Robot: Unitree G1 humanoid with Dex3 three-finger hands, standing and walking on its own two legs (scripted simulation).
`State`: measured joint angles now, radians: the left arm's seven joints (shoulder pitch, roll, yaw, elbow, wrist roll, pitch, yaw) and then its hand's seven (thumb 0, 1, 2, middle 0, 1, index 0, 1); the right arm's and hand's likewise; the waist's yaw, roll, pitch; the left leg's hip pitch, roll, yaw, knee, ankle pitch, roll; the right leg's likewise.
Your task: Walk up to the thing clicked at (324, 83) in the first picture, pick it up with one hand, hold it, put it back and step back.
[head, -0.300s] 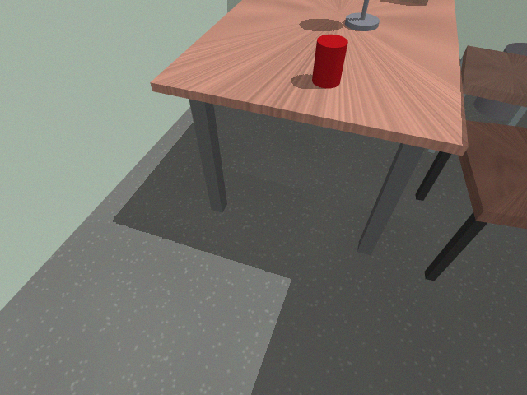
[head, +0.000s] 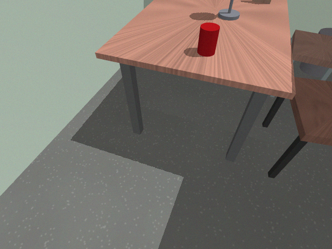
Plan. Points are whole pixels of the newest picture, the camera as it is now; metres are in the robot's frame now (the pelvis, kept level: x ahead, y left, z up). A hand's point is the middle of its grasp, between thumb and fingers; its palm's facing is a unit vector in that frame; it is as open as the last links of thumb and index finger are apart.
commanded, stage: stand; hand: left
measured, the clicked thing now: (207, 40) +0.99 -0.19 +0.01
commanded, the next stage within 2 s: walk up in 0.82 s
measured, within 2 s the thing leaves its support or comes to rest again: neither
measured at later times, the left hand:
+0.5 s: hand out of the picture +0.08 +0.25 -0.16, palm faces -0.03 -0.94 -0.34, open 7.4 cm
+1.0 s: hand out of the picture +0.11 +0.25 -0.15, palm faces -0.12 -0.93 -0.35, open 7.4 cm
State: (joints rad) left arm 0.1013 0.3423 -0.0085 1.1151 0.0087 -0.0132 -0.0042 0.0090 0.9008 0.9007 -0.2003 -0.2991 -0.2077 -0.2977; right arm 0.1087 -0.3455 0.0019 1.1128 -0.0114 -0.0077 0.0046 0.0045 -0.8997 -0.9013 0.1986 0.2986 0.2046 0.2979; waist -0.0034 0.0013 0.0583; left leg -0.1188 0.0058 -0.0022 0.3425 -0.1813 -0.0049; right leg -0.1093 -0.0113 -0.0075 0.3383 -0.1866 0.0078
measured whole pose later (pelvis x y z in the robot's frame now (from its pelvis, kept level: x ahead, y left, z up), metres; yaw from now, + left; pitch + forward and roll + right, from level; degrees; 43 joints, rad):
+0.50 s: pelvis +0.01 +0.00 +0.00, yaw +0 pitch -2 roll +0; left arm 0.11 0.35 -0.01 1.12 0.01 -0.01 0.00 0.01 0.90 0.90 -0.20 -0.30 -0.21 -0.30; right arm 0.11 -0.35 0.00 1.12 -0.01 -0.01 0.00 0.00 -0.90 -0.90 0.20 0.30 0.20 0.30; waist 0.00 0.00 0.06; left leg -0.11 0.00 0.00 0.33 -0.18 -0.01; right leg -0.10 -0.01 -0.01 0.32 -0.19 0.01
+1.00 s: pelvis +0.02 -0.02 -0.01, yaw -6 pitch -2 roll +1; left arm 0.21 0.42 0.08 1.00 0.04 0.04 -0.09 0.01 0.90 0.90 -0.20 -0.30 -0.21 -0.30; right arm 0.21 -0.39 -0.07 0.99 -0.05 -0.07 0.01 0.00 -0.90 -0.90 0.20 0.30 0.21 0.30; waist 0.00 -0.03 0.06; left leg -0.09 0.05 0.09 0.40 -0.28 0.00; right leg -0.39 -0.05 0.04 0.84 -0.39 -0.01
